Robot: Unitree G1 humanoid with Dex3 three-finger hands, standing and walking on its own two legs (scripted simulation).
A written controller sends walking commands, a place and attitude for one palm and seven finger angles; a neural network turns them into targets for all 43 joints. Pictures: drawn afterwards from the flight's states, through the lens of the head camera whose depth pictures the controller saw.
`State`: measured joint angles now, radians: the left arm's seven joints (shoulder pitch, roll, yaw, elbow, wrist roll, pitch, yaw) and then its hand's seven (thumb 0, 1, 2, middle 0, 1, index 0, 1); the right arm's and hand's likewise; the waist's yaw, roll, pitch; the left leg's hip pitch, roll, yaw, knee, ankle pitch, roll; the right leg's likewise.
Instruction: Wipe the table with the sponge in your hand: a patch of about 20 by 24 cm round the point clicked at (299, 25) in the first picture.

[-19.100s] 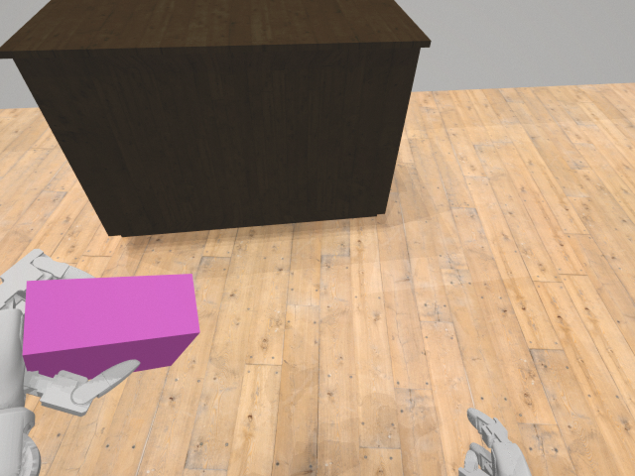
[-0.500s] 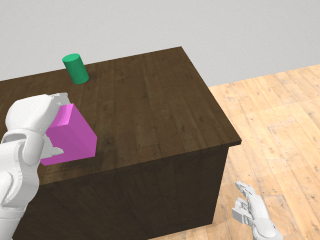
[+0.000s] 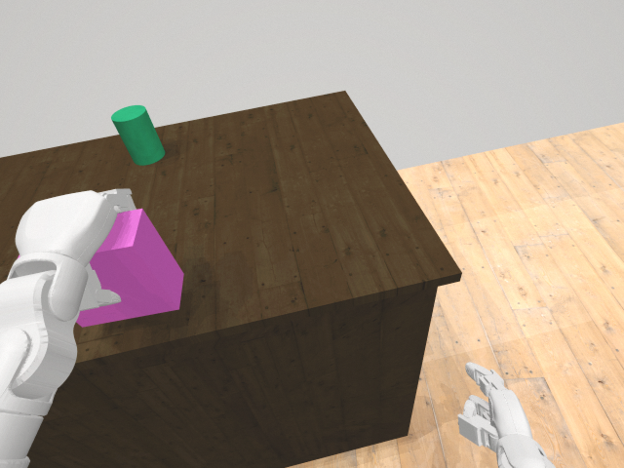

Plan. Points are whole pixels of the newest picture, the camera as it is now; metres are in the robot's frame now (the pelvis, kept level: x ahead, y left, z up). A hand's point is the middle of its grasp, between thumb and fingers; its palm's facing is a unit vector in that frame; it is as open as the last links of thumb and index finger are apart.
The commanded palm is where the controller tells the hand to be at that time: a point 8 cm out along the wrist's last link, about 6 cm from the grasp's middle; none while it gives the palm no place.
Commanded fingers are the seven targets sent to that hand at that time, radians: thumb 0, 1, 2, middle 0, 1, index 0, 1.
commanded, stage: move the sponge above the wiping area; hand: left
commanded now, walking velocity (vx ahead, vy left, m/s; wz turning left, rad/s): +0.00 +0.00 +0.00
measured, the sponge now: (119, 281) +0.27 +0.30 +0.13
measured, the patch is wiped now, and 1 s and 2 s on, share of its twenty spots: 0.00 0.00 0.00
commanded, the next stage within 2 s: lower the sponge onto the table in 1.44 s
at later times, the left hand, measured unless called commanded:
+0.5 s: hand (99, 256) +0.27 +0.30 +0.18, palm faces +0.12 -0.02 -0.99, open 10.2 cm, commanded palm +0.23 +0.29 +0.25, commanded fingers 0.00 0.10 1.30 -1.20 -1.60 -1.20 -1.60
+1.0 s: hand (100, 251) +0.27 +0.29 +0.18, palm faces +0.10 -0.01 -0.99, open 10.2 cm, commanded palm +0.23 +0.30 +0.26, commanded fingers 0.00 0.10 1.30 -1.20 -1.60 -1.20 -1.60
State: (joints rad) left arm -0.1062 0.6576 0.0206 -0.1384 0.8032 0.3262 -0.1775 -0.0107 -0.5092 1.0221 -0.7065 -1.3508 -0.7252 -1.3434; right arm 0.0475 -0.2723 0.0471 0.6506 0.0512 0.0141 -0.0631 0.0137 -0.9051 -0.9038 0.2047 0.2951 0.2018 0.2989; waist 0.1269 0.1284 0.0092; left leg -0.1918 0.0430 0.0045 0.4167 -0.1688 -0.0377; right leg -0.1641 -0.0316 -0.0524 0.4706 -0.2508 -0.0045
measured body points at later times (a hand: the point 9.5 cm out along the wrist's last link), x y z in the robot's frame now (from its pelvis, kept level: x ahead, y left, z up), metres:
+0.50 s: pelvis +0.01 +0.01 +0.00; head -0.01 -0.05 +0.45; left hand +0.26 +0.29 +0.23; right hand +0.25 -0.19 -0.09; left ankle +0.04 +0.15 -0.74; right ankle +0.01 -0.12 -0.74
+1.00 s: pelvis +0.00 +0.00 +0.00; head -0.01 -0.05 +0.45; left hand +0.26 +0.29 +0.24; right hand +0.25 -0.19 -0.09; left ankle +0.04 +0.15 -0.74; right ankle +0.01 -0.12 -0.74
